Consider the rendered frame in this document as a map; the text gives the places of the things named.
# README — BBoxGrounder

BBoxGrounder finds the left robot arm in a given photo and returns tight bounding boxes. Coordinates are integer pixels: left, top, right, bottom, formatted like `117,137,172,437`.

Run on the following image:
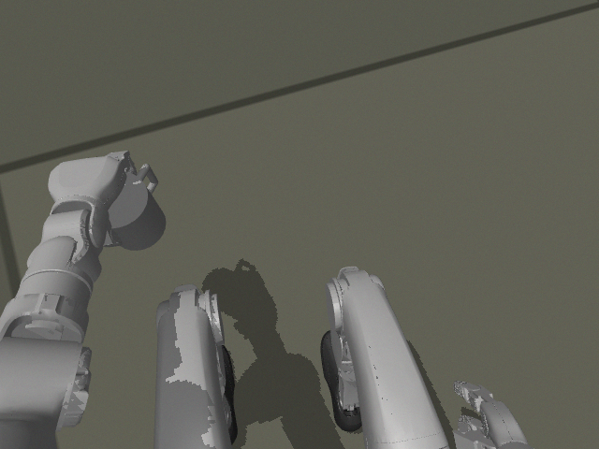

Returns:
0,196,110,449

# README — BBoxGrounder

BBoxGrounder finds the left robot foot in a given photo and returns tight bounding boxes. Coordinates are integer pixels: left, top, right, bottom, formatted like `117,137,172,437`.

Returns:
222,345,238,445

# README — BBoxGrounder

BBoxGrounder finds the left robot hand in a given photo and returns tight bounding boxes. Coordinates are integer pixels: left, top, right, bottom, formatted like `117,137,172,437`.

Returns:
48,151,138,247

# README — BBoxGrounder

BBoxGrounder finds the mug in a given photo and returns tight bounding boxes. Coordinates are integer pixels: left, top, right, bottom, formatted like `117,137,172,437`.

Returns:
108,164,166,251

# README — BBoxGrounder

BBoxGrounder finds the right robot foot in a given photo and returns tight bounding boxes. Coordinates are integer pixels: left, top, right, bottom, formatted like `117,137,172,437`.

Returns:
321,331,362,432

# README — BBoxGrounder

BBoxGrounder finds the right robot hand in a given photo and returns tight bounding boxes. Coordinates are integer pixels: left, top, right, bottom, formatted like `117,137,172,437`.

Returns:
453,381,529,449

